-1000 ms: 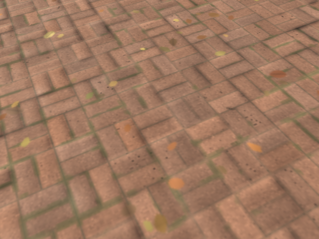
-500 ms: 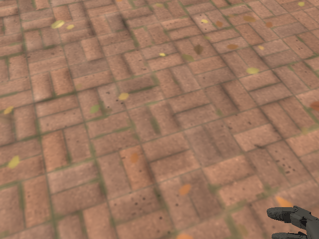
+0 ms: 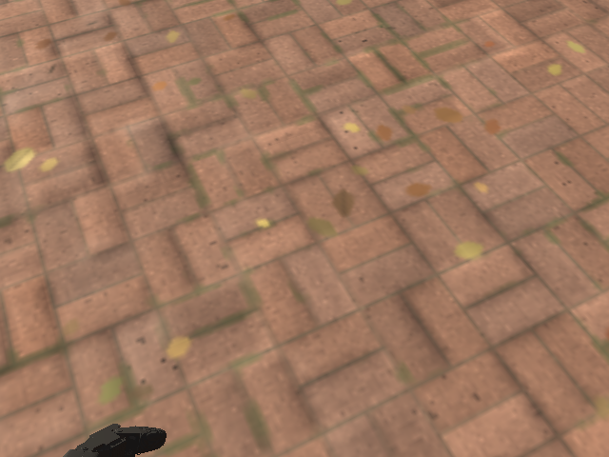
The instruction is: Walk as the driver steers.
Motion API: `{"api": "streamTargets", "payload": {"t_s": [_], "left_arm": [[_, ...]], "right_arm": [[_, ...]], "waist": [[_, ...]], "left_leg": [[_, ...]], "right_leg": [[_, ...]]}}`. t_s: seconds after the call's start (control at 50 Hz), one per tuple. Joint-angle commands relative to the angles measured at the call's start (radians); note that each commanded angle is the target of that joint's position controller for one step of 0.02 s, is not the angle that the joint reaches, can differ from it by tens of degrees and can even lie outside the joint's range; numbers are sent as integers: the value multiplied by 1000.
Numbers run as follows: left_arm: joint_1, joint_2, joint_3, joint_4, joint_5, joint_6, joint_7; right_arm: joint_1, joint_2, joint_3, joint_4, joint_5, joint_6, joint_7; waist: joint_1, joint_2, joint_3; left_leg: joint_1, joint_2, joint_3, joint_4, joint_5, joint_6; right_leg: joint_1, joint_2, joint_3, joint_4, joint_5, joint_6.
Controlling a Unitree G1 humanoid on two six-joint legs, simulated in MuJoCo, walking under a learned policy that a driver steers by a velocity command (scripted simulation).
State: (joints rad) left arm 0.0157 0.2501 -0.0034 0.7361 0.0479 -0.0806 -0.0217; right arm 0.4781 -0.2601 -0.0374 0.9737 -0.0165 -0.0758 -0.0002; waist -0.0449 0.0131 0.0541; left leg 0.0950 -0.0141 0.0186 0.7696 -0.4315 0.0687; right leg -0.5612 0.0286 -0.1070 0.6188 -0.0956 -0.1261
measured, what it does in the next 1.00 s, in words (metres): walks ahead, turning left: left foot, then right foot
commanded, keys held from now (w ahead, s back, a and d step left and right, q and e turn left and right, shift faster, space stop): q+shift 0.98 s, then shift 0.02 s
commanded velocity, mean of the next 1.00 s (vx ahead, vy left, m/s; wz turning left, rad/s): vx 0.23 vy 0.00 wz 0.76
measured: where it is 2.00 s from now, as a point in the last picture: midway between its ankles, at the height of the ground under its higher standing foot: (303, 407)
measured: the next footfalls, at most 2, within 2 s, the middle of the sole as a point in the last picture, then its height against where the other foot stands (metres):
left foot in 0.36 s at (272, 426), level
right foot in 0.84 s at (332, 362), level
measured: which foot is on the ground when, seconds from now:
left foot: up 0.00-0.34, down 0.36-0.84, up 0.86-1.00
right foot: down 0.00-0.34, up 0.36-0.82, down 0.84-1.00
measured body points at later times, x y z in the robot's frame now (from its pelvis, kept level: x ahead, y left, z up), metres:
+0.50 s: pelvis +0.35 +0.02 +0.01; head +0.40 +0.03 +0.46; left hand +0.48 +0.31 -0.08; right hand +0.55 -0.22 -0.09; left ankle +0.46 +0.08 -0.71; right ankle +0.31 -0.15 -0.59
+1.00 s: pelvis +0.50 -0.03 +0.03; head +0.52 -0.01 +0.48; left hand +0.42 +0.29 -0.05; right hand +0.83 -0.12 -0.05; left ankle +0.40 +0.05 -0.62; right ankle +0.61 -0.08 -0.71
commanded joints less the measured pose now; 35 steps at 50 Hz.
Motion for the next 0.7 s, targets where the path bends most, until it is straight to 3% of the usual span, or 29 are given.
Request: {"api": "streamTargets", "payload": {"t_s": [0.02,0.04,0.06,0.1,0.12,0.14,0.16,0.2,0.22,0.24,0.28,0.32,0.34,0.36,0.38,0.4,0.42,0.44,0.46,0.48,0.52,0.54,0.58,0.62,0.7], "left_arm": [[386,238,101,83,3,5,11],[325,160,82,89,-4,-11,9],[286,115,71,100,4,-23,7],[289,47,45,133,-13,-42,8],[283,57,45,140,-26,-52,7],[156,34,43,101,-46,-66,4],[111,69,49,88,-52,-72,11],[70,109,56,79,-46,-61,41],[100,127,59,82,-44,-54,59],[148,148,63,86,-48,-49,76],[182,189,70,81,-60,-34,99],[138,215,82,47,-70,-6,110],[105,219,86,25,-72,10,110],[59,196,80,8,-73,21,99],[89,78,51,0,-39,24,66],[286,18,35,-19,-27,19,41],[331,130,43,-35,-45,4,24],[210,200,59,-64,-59,1,23],[131,193,65,-76,-44,10,35],[109,182,65,-86,-33,24,45],[95,164,70,-99,-28,46,48],[88,134,65,-98,-29,47,49],[58,96,58,-105,-33,48,53],[44,97,62,-105,-46,54,57],[-17,108,74,-114,-52,53,58]], "right_arm": [[-31,-108,-13,-136,36,-32,-6],[-107,-107,-11,-143,34,-34,-9],[-109,-84,-6,-129,25,-26,-8],[-70,-55,-6,-118,-4,17,5],[-75,-52,-9,-125,-8,36,11],[-113,-65,-26,-140,95,31,1],[-165,-70,-21,-171,94,28,2],[-255,-52,-13,-219,56,12,13],[-289,-38,-8,-227,44,3,24],[-314,-23,-5,-235,34,-2,39],[-291,-55,-21,-253,28,1,63],[-173,-127,-55,-247,27,15,74],[-67,-177,-79,-228,26,24,70],[65,-215,-100,-198,27,33,56],[33,-228,-96,-193,34,37,34],[-103,-270,-84,-286,-23,19,27],[-186,-297,-100,-362,-37,19,33],[-257,-250,-94,-407,-6,24,32],[-299,-202,-81,-412,27,32,24],[-308,-186,-73,-417,37,36,16],[-312,-178,-76,-430,30,53,0],[-304,-183,-81,-432,31,62,-10],[-273,-211,-94,-435,34,81,-32],[-278,-226,-102,-448,40,106,-50],[-292,-210,-102,-472,40,132,-57]], "waist": [[146,-136,-323],[123,-13,-172],[77,58,-95],[11,1,-52],[-8,-40,-37],[-11,-119,-46],[-17,-127,-31],[-17,-94,15],[8,-77,5],[37,-62,-21],[32,-87,-88],[-38,-127,-155],[-96,-122,-197],[-171,-54,-221],[-98,214,-148],[70,348,-244],[37,234,-454],[27,63,-347],[51,-91,-232],[68,-107,-197],[81,-52,-153],[80,-42,-150],[63,-22,-192],[55,19,-231],[22,111,-186]], "left_leg": [[-831,5,-133,766,67,51],[-800,42,-116,690,149,41],[-730,73,-112,625,151,30],[-608,98,-106,514,135,1],[-600,93,-86,470,131,-10],[-645,115,-123,448,152,-16],[-657,115,-91,369,208,-22],[-607,87,3,111,367,-43],[-558,59,50,-8,486,-52],[-532,28,88,-90,598,-60],[-471,-22,120,-160,654,-52],[-357,-69,126,-156,568,-15],[-250,-79,105,-155,527,17],[-115,-62,47,-231,582,56],[-51,40,-113,-257,939,94],[107,236,-609,-227,1204,334],[176,341,-844,-403,791,427],[59,300,-796,-458,475,377],[-96,241,-719,-485,328,308],[-205,209,-675,-491,341,280],[-327,114,-541,-481,467,228],[-352,81,-492,-458,554,211],[-337,60,-473,-419,683,189],[-317,51,-487,-403,604,154],[-339,17,-538,-410,332,103]], "right_leg": [[945,-390,836,-331,-399,-168],[740,-370,617,-318,-79,-142],[585,-341,471,-318,222,-114],[413,-293,257,-342,520,-49],[384,-278,192,-356,607,-36],[411,-247,131,-371,595,-17],[371,-223,77,-399,601,-7],[277,-152,-54,-427,567,14],[275,-121,-96,-399,547,27],[312,-120,-110,-359,569,36],[402,-146,-113,-259,680,63],[444,-176,-105,-90,810,92],[423,-183,-93,60,802,98],[357,-154,-83,306,622,118],[179,-3,-78,625,-353,157],[-107,143,101,971,-627,211],[-153,111,282,1041,-537,187],[-179,68,291,953,-443,155],[-172,32,280,858,-375,156],[-129,15,283,779,-348,160],[-36,4,276,604,-337,173],[-12,10,259,514,-326,184],[5,37,248,387,-277,212],[18,47,263,306,-204,226],[48,59,280,166,-135,222]]}}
